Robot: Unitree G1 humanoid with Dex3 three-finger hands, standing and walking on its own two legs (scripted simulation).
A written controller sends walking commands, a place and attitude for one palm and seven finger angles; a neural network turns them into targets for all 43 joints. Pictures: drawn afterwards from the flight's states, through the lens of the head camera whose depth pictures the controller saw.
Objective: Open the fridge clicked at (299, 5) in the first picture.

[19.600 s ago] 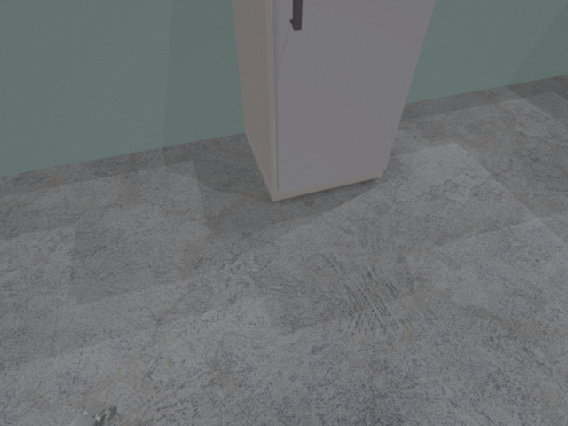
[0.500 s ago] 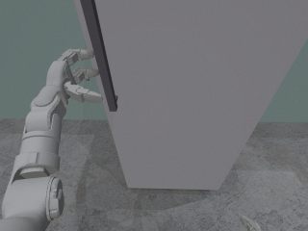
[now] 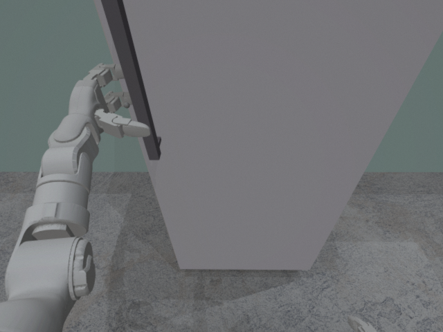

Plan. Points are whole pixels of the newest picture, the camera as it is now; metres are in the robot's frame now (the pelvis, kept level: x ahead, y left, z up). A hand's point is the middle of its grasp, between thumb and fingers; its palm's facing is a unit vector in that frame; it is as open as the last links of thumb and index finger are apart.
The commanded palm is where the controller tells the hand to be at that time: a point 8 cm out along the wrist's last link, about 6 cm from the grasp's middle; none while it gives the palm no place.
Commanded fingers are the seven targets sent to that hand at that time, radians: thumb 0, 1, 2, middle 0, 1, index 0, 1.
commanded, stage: feel for the door with the fingertips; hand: left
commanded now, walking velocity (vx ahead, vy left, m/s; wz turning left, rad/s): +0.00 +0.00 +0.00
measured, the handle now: (138, 80) +0.48 +0.17 +0.24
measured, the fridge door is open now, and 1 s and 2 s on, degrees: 0 0 0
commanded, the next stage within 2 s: slide the fingers in behind the handle in 0.04 s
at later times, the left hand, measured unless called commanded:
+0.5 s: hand (118, 110) +0.42 +0.19 +0.21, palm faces +0.04 -1.00 +0.01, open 13.9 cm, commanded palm +0.39 +0.24 +0.21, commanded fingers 0.00 -0.50 0.30 -0.30 -1.20 -0.30 -1.20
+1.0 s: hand (137, 109) +0.42 +0.16 +0.21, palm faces +0.02 -1.00 +0.01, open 14.0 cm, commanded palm +0.40 +0.22 +0.21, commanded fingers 0.00 -0.50 0.30 -0.30 -1.20 -0.30 -1.20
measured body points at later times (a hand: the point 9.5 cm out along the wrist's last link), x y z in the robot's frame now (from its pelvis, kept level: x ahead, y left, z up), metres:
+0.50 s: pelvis +0.00 +0.01 +0.00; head -0.01 -0.01 +0.45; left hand +0.42 +0.25 +0.21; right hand +0.11 -0.25 -0.11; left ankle +0.02 +0.11 -0.74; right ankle -0.03 -0.10 -0.74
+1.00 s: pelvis +0.00 +0.01 +0.00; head -0.01 +0.00 +0.45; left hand +0.42 +0.21 +0.22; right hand +0.14 -0.23 -0.10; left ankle +0.02 +0.11 -0.74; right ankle -0.03 -0.10 -0.74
